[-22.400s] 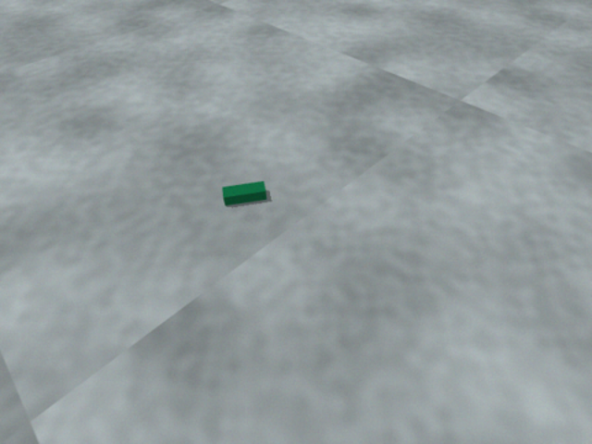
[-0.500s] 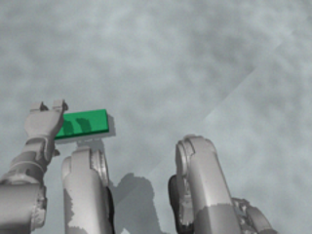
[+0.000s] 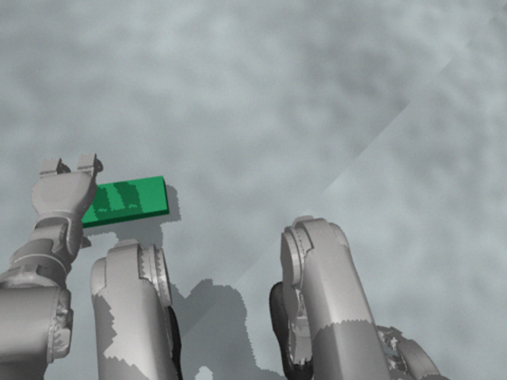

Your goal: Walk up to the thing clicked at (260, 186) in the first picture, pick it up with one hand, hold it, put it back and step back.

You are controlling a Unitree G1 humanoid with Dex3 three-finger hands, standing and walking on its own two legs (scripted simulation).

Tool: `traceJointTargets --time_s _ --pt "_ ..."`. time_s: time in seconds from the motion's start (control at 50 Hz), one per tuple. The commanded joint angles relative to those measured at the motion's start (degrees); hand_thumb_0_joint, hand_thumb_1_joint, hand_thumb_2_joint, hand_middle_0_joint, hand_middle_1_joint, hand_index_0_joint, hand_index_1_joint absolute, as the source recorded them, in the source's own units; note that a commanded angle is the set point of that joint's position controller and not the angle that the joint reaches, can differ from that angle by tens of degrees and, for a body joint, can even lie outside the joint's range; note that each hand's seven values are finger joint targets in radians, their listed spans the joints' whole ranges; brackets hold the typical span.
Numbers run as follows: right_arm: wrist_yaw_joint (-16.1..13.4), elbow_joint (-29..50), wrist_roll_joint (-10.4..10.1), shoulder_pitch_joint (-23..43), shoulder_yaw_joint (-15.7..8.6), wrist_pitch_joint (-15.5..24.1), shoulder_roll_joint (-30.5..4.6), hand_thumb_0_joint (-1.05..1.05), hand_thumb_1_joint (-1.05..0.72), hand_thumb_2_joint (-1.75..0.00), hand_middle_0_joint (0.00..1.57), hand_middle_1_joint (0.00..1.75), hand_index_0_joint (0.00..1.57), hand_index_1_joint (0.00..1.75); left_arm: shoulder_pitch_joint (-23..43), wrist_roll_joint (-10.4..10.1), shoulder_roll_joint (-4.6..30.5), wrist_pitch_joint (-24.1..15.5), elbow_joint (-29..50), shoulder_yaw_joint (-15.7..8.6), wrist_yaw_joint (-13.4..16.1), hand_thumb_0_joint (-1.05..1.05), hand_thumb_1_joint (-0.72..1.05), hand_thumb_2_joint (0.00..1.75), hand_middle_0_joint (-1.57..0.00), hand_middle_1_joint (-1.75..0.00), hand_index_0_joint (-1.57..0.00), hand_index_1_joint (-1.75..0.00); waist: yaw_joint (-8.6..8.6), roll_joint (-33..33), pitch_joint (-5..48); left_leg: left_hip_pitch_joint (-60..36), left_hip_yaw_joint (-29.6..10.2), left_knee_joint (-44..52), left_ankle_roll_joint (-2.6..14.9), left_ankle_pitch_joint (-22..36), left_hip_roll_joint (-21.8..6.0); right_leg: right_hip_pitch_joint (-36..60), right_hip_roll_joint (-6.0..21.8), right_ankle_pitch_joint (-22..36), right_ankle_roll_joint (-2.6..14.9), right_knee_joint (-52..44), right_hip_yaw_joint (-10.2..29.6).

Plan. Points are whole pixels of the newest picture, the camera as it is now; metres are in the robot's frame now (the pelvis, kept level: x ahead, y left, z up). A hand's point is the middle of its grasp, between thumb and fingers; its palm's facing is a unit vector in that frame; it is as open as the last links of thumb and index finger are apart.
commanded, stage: rise first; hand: left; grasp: from above
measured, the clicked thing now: (116, 203) +0.43 +0.23 -0.30
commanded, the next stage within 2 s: approach in 1.08 s
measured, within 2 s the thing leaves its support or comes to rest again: neither
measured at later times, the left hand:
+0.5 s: hand (76, 212) +0.39 +0.27 -0.18, palm faces -0.47 -0.07 -0.88, open 14.2 cm
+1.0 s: hand (80, 212) +0.39 +0.26 -0.18, palm faces -0.46 -0.08 -0.89, open 14.2 cm
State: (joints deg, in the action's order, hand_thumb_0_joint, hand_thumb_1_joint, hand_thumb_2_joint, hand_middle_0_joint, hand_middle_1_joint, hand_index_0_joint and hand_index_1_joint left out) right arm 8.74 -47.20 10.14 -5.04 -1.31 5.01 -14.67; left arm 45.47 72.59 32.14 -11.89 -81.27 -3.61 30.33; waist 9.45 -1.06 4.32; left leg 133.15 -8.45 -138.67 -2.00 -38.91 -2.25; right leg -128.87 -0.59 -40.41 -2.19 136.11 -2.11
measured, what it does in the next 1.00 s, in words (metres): stands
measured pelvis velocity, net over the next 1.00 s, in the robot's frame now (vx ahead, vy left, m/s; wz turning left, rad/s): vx -0.01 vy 0.00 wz -0.01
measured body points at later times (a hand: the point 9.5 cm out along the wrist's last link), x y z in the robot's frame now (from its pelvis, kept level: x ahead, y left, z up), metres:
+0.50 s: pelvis +0.00 +0.00 +0.00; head +0.21 +0.06 +0.39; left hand +0.41 +0.27 -0.13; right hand +0.08 -0.27 -0.12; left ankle +0.08 +0.14 -0.29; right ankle +0.09 -0.13 -0.29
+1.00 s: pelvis -0.01 +0.00 +0.00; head +0.21 +0.06 +0.39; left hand +0.41 +0.26 -0.13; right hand +0.07 -0.27 -0.12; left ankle +0.08 +0.14 -0.29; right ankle +0.09 -0.13 -0.29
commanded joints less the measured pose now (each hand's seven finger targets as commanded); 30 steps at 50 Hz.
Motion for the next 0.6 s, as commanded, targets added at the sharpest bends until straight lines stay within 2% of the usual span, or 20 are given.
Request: traceJointTargets --time_s 0.0,0.02,0.06,0.08,0.1,0.14,0.16,0.18,0.2,0.22,0.26,0.3,0.34,0.4,0.42,0.44,0.46,0.5,0.52,0.58 --pt "-0.5 1.4 0.0 -10.7 -3.9 0.6 -13.1 0.0 -0.9 -0.9 0.2 0.3 0.2 0.3 15.6 -0.9 14.2 -0.3 9.6 -3.5 2.0 0.0 -0.58 1.05 -0.07 -1.0 -0.05 -1.01 -0.56 11.7 39.5 -28.6 7.6 13.1 3.49 9.0 2.1 19.4 -1.5 12.8 3.73 -15.3 -5.5" --pt "-0.6 1.7 -0.2 -10.3 -4.3 0.5 -13.0 0.0 -0.9 -0.9 0.2 0.3 0.2 0.3 14.1 -0.9 14.8 -0.2 10.5 -3.8 2.1 0.0 -0.59 1.05 -0.06 -1.0 -0.05 -1.02 -1.57 13.1 40.8 -29.6 7.8 13.4 3.34 9.1 2.0 19.6 -1.4 12.8 3.92 -15.2 -5.3" --pt "-0.5 1.7 -0.3 -9.9 -4.2 0.4 -12.9 0.0 -0.9 -0.9 0.2 0.3 0.2 0.3 14.1 -0.7 11.5 0.3 8.1 -1.9 1.7 0.0 -0.58 1.05 -0.06 -1.0 -0.05 -1.02 -0.37 12.8 38.9 -29.6 7.6 13.8 3.12 8.5 1.9 17.6 -1.7 12.2 4.13 -14.8 -5.9" --pt "-0.3 1.5 -0.2 -9.7 -3.7 0.5 -12.4 0.0 -0.91 -0.9 0.2 0.3 0.2 0.3 14.8 -0.8 10.2 0.4 4.8 -0.2 1.5 0.0 -0.59 1.05 -0.06 -1.02 -0.05 -1.03 1.03 11.1 34.9 -26.7 7.6 13.2 3.44 6.8 1.9 16.7 -1.9 11.2 3.98 -15.3 -5.8" --pt "-0.2 1.5 0.0 -10.3 -3.7 0.6 -12.7 0.0 -0.9 -0.9 0.2 0.3 0.2 0.3 16.2 -1.1 10.5 0.3 5.4 -0.9 1.3 0.0 -0.58 1.05 -0.07 -1.0 -0.05 -1.02 1.64 10.0 34.9 -26.3 7.4 13.0 3.58 6.7 2.0 17.0 -1.7 11.1 3.81 -15.6 -5.9" --pt "-0.4 1.5 -0.3 -10.7 -4.0 0.5 -13.2 0.0 -0.9 -0.9 0.2 0.3 0.2 0.3 15.0 -1.1 14.0 0.3 7.6 -2.8 1.2 0.0 -0.59 1.06 -0.07 -1.0 -0.05 -1.02 -0.44 11.3 37.9 -28.0 7.5 13.2 3.56 7.7 2.0 18.4 -1.6 11.8 3.86 -15.6 -5.6" --pt "-0.5 1.5 -0.4 -10.5 -4.0 0.4 -13.1 0.0 -0.91 -0.9 0.2 0.3 0.2 0.3 13.5 -1.1 14.0 0.4 7.8 -3.3 1.2 0.0 -0.59 1.06 -0.07 -0.99 -0.05 -1.01 -1.7 12.5 38.1 -28.6 7.8 13.9 3.34 8.4 2.1 18.6 -1.6 12.0 4.02 -15.4 -5.5" --pt "-0.4 1.5 -0.5 -10.5 -3.9 0.4 -12.8 0.0 -0.91 -0.9 0.2 0.3 0.2 0.3 13.6 -0.9 11.1 0.6 5.4 -1.0 0.8 0.0 -0.58 1.05 -0.07 -1.0 -0.05 -1.02 0.14 11.0 36.7 -28.5 7.5 13.5 3.42 8.2 1.9 18.0 -1.8 12.3 3.91 -15.3 -5.8" --pt "-0.3 1.5 -0.5 -9.9 -3.7 0.3 -12.9 0.0 -0.9 -0.9 0.2 0.3 0.2 0.3 15.1 -1.2 10.5 0.4 5.7 -0.1 0.5 0.0 -0.58 1.05 -0.07 -1.01 -0.05 -1.02 0.42 10.3 36.0 -26.8 7.5 13.4 3.64 7.5 1.9 17.9 -2.0 11.8 3.81 -15.9 -5.6" --pt "-0.4 1.4 -0.6 -10.8 -3.8 0.4 -12.9 0.0 -0.9 -0.9 0.2 0.3 0.2 0.3 16.3 -1.5 11.3 0.1 6.9 -1.1 0.5 0.0 -0.6 1.07 -0.07 -1.0 -0.05 -1.02 0.79 9.9 36.8 -26.8 7.4 13.3 3.68 7.6 2.1 18.7 -1.9 11.9 3.75 -16.0 -5.6" --pt "-0.6 1.7 -0.7 -10.9 -3.9 0.2 -13.0 0.0 -0.91 -0.9 0.2 0.3 0.2 0.3 15.2 -1.3 13.8 -0.1 8.3 -2.7 0.5 0.0 -0.59 1.06 -0.07 -1.0 -0.05 -1.02 -0.91 11.1 38.9 -27.6 7.7 13.5 3.56 8.3 2.1 19.9 -1.7 12.2 3.83 -15.9 -5.4" --pt "-0.5 1.7 -0.5 -10.6 -3.7 0.2 -12.9 0.0 -0.9 -0.9 0.2 0.3 0.2 0.3 16.2 -0.9 10.5 -0.3 6.3 -0.6 0.2 0.0 -0.59 1.06 -0.07 -0.99 -0.05 -1.01 0.76 10.4 36.6 -27.2 7.1 14.0 3.4 6.8 2.1 17.5 -1.8 10.6 4.01 -15.7 -6.1" --pt "-0.7 1.8 -0.7 -10.2 -3.4 0.3 -12.9 0.0 -0.9 -0.9 0.2 0.3 0.2 0.3 16.6 -1.2 10.6 -0.6 4.3 0.0 0.2 0.0 -0.59 1.06 -0.07 -1.0 -0.05 -1.02 1.16 9.7 34.2 -26.0 7.0 13.9 3.53 5.1 2.1 16.2 -1.9 9.0 4.07 -16.1 -6.1" --pt "-0.8 1.6 -0.5 -10.3 -3.2 0.6 -13.3 0.0 -0.9 -0.9 0.2 0.3 0.2 0.3 16.6 -0.4 13.1 -1.1 5.1 -1.8 0.7 0.0 -0.58 1.05 -0.07 -0.99 -0.05 -1.01 0.06 10.9 35.1 -26.3 7.2 13.9 3.4 5.8 2.2 16.7 -1.8 9.5 4.06 -15.5 -5.9" --pt "-0.8 1.7 -0.5 -10.0 -3.2 0.6 -13.0 0.0 -0.9 -0.9 0.2 0.3 0.2 0.3 15.6 -0.3 12.2 -1.1 4.7 -1.2 0.8 0.0 -0.58 1.05 -0.07 -1.0 -0.06 -1.01 -0.08 11.6 35.2 -27.0 7.2 14.1 3.26 5.9 2.2 16.5 -1.8 9.4 4.15 -15.3 -6.0" --pt "-0.7 1.7 -0.3 -10.0 -3.0 0.7 -13.0 0.0 -0.9 -0.9 0.2 0.3 0.2 0.3 16.8 0.0 11.8 -1.2 4.5 -0.5 1.0 0.0 -0.58 1.05 -0.07 -0.99 -0.05 -1.01 0.82 11.6 34.8 -27.2 7.1 14.0 3.24 5.8 2.2 16.1 -1.9 9.5 4.13 -15.2 -6.2" --pt "-0.8 1.8 -0.4 -9.8 -3.0 0.6 -13.1 0.0 -0.9 -0.9 0.2 0.3 0.2 0.3 17.2 0.2 12.5 -1.3 5.5 -0.9 1.2 0.0 -0.58 1.05 -0.07 -1.01 -0.06 -1.02 0.21 11.6 35.7 -27.3 7.2 14.2 3.31 5.7 2.2 16.2 -1.9 9.4 4.1 -15.8 -6.0" --pt "-0.6 1.6 0.0 -9.7 -2.9 1.0 -13.0 0.0 -0.9 -0.9 0.2 0.3 0.2 0.3 16.9 0.3 11.8 -1.0 3.8 -0.7 1.7 0.0 -0.57 1.04 -0.07 -1.0 -0.05 -1.02 0.91 12.6 34.1 -27.8 7.2 14.3 3.01 5.2 2.2 15.1 -1.7 8.7 4.22 -15.0 -6.3" --pt "-0.6 1.6 -0.1 -9.6 -3.2 0.9 -13.3 0.0 -0.9 -0.9 0.2 0.3 0.2 0.3 17.9 0.4 12.6 -1.2 6.7 -1.3 1.9 0.0 -0.58 1.05 -0.07 -1.0 -0.05 -1.02 0.28 14.0 36.5 -29.3 7.0 14.9 2.85 5.6 2.3 15.3 -1.8 9.0 4.33 -15.0 -6.5" --pt "-0.1 1.4 0.4 -9.6 -3.1 1.6 -13.2 0.0 -0.9 -0.9 0.2 0.3 0.2 0.3 17.5 0.4 11.1 -0.8 4.1 -0.3 2.3 0.0 -0.58 1.05 -0.07 -1.0 -0.05 -1.02 1.49 13.2 34.0 -28.5 6.9 14.4 2.81 4.2 2.2 13.8 -1.6 7.9 4.28 -14.6 -6.8"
